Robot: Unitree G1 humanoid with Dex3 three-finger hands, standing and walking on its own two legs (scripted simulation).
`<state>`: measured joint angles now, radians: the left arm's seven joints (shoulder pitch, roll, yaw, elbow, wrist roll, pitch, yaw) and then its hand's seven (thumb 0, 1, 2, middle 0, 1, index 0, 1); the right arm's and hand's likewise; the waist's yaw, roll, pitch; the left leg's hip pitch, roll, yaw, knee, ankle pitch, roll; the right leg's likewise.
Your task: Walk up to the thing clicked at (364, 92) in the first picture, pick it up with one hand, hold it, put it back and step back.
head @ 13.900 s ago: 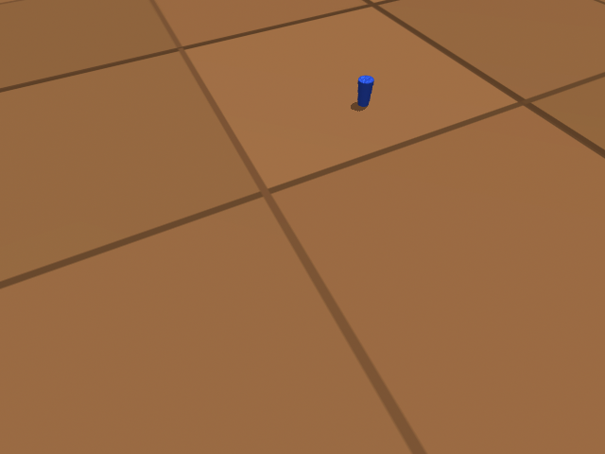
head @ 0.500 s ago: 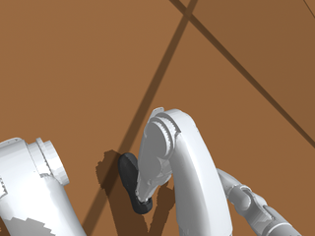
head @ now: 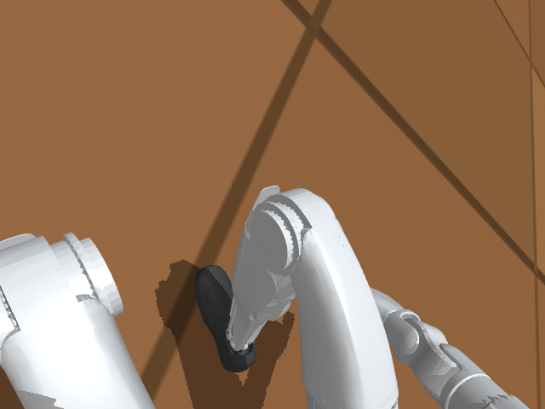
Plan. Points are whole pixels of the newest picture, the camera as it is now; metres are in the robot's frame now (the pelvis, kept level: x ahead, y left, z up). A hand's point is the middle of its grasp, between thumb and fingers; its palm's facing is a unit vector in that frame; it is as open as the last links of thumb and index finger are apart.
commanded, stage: close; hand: left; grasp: from the side
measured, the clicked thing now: out of the picture +0.45 +0.31 -0.21
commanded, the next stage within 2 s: settle in 0.40 s
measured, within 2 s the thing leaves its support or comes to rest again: leaves its support in 0.84 s
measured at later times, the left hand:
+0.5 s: hand out of the picture +0.44 +0.32 -0.17, palm faces +0.41 -0.91 -0.01, open 11.1 cm
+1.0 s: hand out of the picture +0.43 +0.33 -0.13, palm faces +0.41 -0.91 -0.01, open 11.6 cm
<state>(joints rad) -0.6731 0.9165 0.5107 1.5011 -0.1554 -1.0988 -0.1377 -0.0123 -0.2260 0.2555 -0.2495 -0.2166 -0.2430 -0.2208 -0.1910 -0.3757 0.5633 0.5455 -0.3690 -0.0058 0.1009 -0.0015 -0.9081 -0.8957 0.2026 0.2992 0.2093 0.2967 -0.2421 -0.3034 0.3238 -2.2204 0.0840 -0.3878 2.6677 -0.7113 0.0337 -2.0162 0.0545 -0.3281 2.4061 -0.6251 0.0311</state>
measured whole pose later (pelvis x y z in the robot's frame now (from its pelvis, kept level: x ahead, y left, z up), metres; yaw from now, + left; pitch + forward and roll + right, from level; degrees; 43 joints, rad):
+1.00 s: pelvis +0.00 +0.00 +0.01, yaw +1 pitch +14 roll -17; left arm -0.64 0.83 0.52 1.19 -0.10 -0.90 -0.07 -0.03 -0.59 0.95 -0.72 -1.03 -0.65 -1.10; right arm -0.12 -0.35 0.47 0.55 -0.33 0.05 0.10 0.00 -0.92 -0.90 0.20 0.30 0.21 0.30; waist -0.22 -0.26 0.28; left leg -2.22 0.08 -0.36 2.61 -0.71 0.02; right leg -2.03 0.05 -0.31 2.37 -0.63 0.02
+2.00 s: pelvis +0.03 -0.02 +0.07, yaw +10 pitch +31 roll -7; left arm -0.61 0.51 0.50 0.83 -0.17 -0.54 -0.25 -0.03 -0.61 1.00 -0.72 -1.03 -0.66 -1.10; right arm 0.08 -0.30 0.09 0.66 -0.08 0.03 0.05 0.00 -0.91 -0.90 0.20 0.30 0.21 0.30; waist -0.13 -0.03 -0.05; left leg -2.22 0.08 -0.13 2.36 -0.70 0.01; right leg -2.12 -0.02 -0.14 2.29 -0.71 -0.03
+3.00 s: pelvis +0.02 -0.02 +0.12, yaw +13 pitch +32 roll -5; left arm -0.54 0.43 0.45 0.79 -0.16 -0.50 -0.25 -0.03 -0.61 1.00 -0.72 -1.04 -0.65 -1.10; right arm 0.13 -0.27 0.03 0.67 -0.04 -0.02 0.02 0.01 -0.95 -0.90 0.20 0.30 0.21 0.30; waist -0.11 0.01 -0.15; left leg -2.08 0.06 -0.06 2.17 -0.66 0.02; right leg -2.01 -0.03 -0.09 2.14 -0.69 -0.02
